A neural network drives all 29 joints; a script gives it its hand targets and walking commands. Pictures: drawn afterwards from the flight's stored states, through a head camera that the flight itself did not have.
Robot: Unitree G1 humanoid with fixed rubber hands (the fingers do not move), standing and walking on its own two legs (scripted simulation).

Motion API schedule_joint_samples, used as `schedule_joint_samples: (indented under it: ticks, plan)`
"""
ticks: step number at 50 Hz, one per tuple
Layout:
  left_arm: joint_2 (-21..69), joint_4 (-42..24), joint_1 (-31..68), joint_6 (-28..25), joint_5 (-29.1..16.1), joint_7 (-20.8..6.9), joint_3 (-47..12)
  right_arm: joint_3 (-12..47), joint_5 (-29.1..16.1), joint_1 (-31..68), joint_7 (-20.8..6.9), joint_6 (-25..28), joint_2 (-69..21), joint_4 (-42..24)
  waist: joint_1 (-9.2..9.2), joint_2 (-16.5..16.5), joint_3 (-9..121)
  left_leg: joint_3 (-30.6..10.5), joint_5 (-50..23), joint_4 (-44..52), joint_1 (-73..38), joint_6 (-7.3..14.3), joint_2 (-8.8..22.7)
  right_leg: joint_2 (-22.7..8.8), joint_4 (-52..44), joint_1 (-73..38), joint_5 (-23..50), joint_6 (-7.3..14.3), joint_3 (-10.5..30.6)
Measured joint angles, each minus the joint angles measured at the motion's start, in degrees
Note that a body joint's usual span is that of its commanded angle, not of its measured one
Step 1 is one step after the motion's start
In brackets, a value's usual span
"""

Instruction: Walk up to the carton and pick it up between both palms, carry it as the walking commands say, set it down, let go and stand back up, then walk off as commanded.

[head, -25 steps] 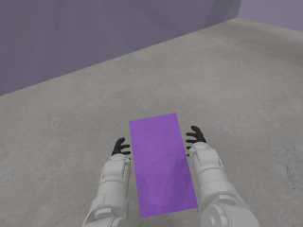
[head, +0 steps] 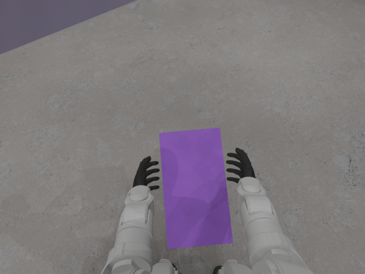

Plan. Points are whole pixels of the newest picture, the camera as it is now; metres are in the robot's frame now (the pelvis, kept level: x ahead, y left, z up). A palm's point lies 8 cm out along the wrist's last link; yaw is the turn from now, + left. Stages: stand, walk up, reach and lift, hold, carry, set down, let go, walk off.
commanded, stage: set down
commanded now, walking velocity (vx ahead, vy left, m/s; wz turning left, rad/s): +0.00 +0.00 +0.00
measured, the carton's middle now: (193, 184) +0.37 +0.01 -0.16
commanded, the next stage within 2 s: none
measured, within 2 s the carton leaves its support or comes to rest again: neither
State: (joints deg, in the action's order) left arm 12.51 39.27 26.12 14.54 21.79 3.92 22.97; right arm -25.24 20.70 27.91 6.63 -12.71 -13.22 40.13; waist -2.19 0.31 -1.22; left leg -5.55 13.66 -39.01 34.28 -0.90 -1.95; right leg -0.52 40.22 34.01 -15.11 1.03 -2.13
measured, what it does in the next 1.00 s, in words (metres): lowers itself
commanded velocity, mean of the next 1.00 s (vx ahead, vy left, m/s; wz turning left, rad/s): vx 0.00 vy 0.00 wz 0.00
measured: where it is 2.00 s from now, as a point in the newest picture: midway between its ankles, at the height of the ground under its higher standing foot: outside the picture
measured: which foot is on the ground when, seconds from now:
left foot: down 0.00-1.00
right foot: down 0.00-1.00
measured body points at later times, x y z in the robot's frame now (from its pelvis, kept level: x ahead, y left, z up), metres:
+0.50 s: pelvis -0.03 +0.00 -0.08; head +0.16 +0.00 +0.33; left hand +0.33 +0.13 -0.17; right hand +0.33 -0.11 -0.18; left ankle +0.06 +0.13 -0.71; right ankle +0.05 -0.11 -0.71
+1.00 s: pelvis -0.04 +0.00 -0.14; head +0.21 +0.00 +0.23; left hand +0.37 +0.13 -0.26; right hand +0.36 -0.12 -0.26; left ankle +0.06 +0.13 -0.71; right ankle +0.05 -0.11 -0.71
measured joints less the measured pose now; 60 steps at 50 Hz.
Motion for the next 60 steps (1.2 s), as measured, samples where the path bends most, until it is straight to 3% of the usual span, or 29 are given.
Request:
schedule_joint_samples:
  ticks: [6,17,25,33,60]
  plan:
    - [-0.01,-1.54,0.00,-4.98,-0.39,0.99,-1.26,1.45,-2.45,-0.01,2.02,5.81,0.04,0.01,0.00,0.00,-0.02,0.00,0.21,-3.38,8.72,-0.19,-0.13,0.00,3.07,8.58,-0.11,0.00,0.01]
    - [-0.46,-4.02,0.15,-10.57,-6.62,6.19,-4.08,7.86,-10.69,0.05,7.62,12.42,0.85,0.05,0.19,0.00,0.02,0.01,3.56,-15.58,24.65,-0.75,-0.33,0.23,14.76,24.34,-3.12,0.00,0.00]
    - [-1.66,-2.92,2.97,-11.65,-9.18,8.26,-5.59,10.99,-14.18,2.02,10.11,12.62,2.57,0.05,0.51,0.00,0.04,0.00,6.10,-24.00,33.09,-0.89,-0.38,0.55,22.97,32.78,-5.45,0.09,0.01]
    - [-2.81,-1.34,7.14,-12.43,-10.17,9.45,-5.73,11.42,-14.86,5.38,11.73,12.62,3.31,0.05,0.70,0.00,0.05,0.00,7.65,-29.78,39.78,-0.95,-0.38,0.90,28.70,39.56,-6.85,0.32,0.05]
    - [-5.71,-1.60,15.70,-10.19,-12.23,10.00,-5.73,11.98,-18.30,14.41,13.02,10.61,5.66,0.06,0.73,-0.11,0.65,0.00,13.62,-47.42,60.01,-1.66,-0.38,2.00,45.26,59.61,-11.99,0.27,0.18]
